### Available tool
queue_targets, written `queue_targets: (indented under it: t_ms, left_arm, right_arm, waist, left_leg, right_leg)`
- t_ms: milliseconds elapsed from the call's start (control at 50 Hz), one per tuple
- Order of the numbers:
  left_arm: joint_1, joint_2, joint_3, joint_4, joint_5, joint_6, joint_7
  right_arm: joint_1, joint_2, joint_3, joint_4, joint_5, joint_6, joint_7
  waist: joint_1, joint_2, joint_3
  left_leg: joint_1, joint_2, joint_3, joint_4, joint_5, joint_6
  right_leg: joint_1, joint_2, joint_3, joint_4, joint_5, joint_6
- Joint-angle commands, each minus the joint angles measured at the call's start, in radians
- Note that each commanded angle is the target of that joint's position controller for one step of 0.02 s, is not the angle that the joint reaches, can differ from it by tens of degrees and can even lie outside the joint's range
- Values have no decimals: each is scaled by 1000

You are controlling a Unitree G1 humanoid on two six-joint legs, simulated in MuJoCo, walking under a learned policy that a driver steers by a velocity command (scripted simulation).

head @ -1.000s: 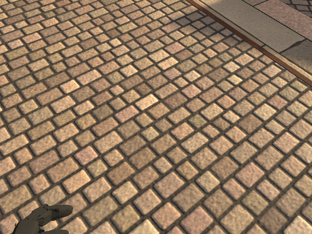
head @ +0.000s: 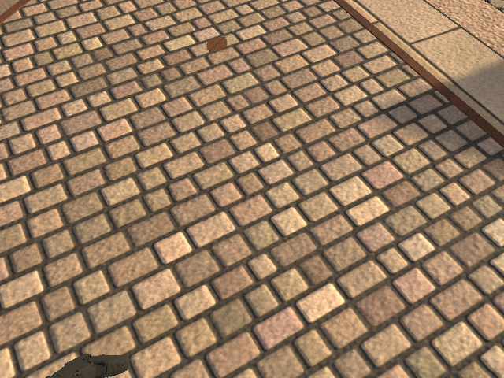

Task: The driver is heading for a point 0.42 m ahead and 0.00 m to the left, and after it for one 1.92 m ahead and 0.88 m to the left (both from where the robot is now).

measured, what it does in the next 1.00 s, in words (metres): walks ahead, turning left: right foot, then left foot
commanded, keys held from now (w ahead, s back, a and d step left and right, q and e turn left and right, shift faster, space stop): w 0.34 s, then q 0.66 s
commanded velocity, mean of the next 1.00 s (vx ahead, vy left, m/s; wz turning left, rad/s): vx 0.28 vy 0.00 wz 0.27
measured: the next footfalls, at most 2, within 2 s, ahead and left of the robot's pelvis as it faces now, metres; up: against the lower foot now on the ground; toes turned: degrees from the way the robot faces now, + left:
right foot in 0.04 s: +0.20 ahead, -0.12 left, +0.00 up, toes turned -2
left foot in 0.54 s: +0.47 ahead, +0.11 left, +0.00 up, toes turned +4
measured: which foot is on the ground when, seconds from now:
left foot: down 0.00-0.06, up 0.08-0.52, down 0.54-1.00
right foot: up 0.00-0.02, down 0.04-0.56, up 0.58-0.98, down 1.00-1.00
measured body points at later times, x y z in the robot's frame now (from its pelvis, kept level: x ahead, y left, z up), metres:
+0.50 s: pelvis +0.27 -0.01 +0.01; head +0.30 +0.00 +0.45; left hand +0.28 +0.28 -0.13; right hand +0.48 -0.24 -0.09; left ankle +0.44 +0.12 -0.71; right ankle +0.16 -0.12 -0.73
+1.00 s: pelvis +0.40 -0.01 +0.00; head +0.43 -0.01 +0.45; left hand +0.45 +0.30 -0.10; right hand +0.62 -0.24 -0.10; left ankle +0.43 +0.11 -0.73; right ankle +0.47 -0.12 -0.73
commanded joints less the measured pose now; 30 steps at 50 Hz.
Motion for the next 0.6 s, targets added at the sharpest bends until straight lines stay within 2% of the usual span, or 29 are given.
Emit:
queue_targets:
  t_ms: [20,40,60,80,100,120,140,160,180,220,280,340,380,420,460,500,520,540,560,580,600]
  left_arm:
    - [142,167,63,-14,3,-17,6]
    - [316,227,85,26,9,-14,16]
    - [405,318,108,45,15,-6,19]
    - [416,230,82,47,0,-3,17]
    - [340,194,68,37,-2,-4,20]
    - [268,174,62,23,2,-3,22]
    - [218,146,55,20,10,-5,20]
    - [190,122,47,16,22,-12,19]
    - [178,114,46,17,23,-16,17]
    - [186,126,50,32,15,-27,19]
    - [226,156,59,58,13,-26,34]
    - [261,169,61,77,5,-17,45]
    - [278,175,60,94,10,-11,51]
    - [306,177,60,117,13,1,56]
    - [293,182,62,127,12,15,62]
    - [250,203,72,121,3,30,75]
    - [227,200,73,113,-2,40,83]
    - [262,182,67,102,11,46,90]
    - [352,122,45,72,50,39,89]
    - [406,71,20,69,41,26,75]
    - [355,158,41,73,14,21,64]
  right_arm:
    - [-31,-174,-39,-37,-1,9,-12]
    - [-22,-139,-21,-54,-16,10,-16]
    - [107,-22,14,-70,-18,-10,-4]
    - [63,-76,4,-52,-9,-32,1]
    - [-26,-144,-17,-80,21,-46,8]
    - [-91,-141,-14,-97,24,-51,6]
    - [-128,-131,-16,-102,9,-49,1]
    - [-111,-120,-20,-96,0,-39,-2]
    - [-87,-100,-17,-86,-2,-28,-3]
    - [-80,-71,-13,-80,-7,-11,-7]
    - [-183,-62,-9,-112,-16,-9,-9]
    - [-281,-38,1,-132,-13,-21,3]
    - [-335,-25,9,-140,-12,-28,14]
    - [-362,-28,10,-150,-9,-33,28]
    - [-362,-48,4,-159,-6,-33,42]
    - [-301,-96,-16,-155,-16,-31,51]
    - [-205,-124,-33,-129,-22,-31,52]
    - [-122,-183,-57,-113,-24,-31,44]
    - [-74,-276,-74,-126,-34,-19,30]
    - [-79,-247,-59,-146,-27,-12,29]
    - [-107,-191,-49,-166,-17,-2,30]
  waist:
    - [148,112,-89]
    - [211,56,-230]
    - [169,-193,-372]
    - [201,-184,-402]
    - [191,-124,-240]
    - [164,-52,-142]
    - [137,-14,-66]
    - [102,-42,-49]
    - [83,-57,-48]
    - [68,-49,-36]
    - [87,-21,1]
    - [119,-19,20]
    - [140,-15,35]
    - [151,-18,20]
    - [137,-34,4]
    - [88,-51,-30]
    - [37,-37,-76]
    - [14,39,-145]
    - [58,246,-265]
    - [71,322,-417]
    - [36,182,-412]
  left_leg:
    - [-25,238,-78,233,832,116]
    - [-189,188,-41,490,673,82]
    - [-613,11,-13,886,157,-1]
    - [-740,-8,-158,1013,-214,6]
    - [-829,49,-160,1060,-162,20]
    - [-821,105,-123,1020,-69,26]
    - [-791,138,-106,956,-1,22]
    - [-724,169,-114,909,50,20]
    - [-675,176,-113,885,76,13]
    - [-664,185,-101,833,110,-6]
    - [-741,193,-95,673,253,-33]
    - [-712,167,-69,472,412,-35]
    - [-658,135,-33,366,486,-31]
    - [-622,113,-31,316,519,-18]
    - [-602,94,-45,287,467,9]
    - [-538,60,-31,268,376,40]
    - [-428,30,-8,226,388,59]
    - [-268,58,-58,197,627,88]
    - [54,279,-361,287,1008,221]
    - [225,440,-665,222,1021,392]
    - [146,383,-597,181,816,355]
  right_leg:
    - [255,55,-53,-35,-50,-63]
    - [554,-54,60,16,5,-114]
    - [936,-299,532,-53,-209,-281]
    - [957,-324,730,-192,-336,-284]
    - [833,-301,597,-218,-384,-238]
    - [685,-265,478,-239,-329,-211]
    - [550,-228,389,-273,-243,-202]
    - [465,-196,326,-301,-171,-190]
    - [417,-178,290,-329,-132,-192]
    - [372,-169,224,-367,-53,-208]
    - [391,-162,159,-398,21,-209]
    - [403,-127,83,-404,33,-175]
    - [412,-117,20,-386,143,-159]
    - [468,-135,-11,-341,244,-145]
    - [531,-162,-28,-280,308,-122]
    - [577,-168,-37,-158,430,-91]
    - [569,-139,-60,-21,482,-64]
    - [501,-73,-102,187,373,-13]
    - [192,44,-122,544,-140,56]
    - [-29,155,6,801,-703,85]
    - [-58,86,108,854,-652,71]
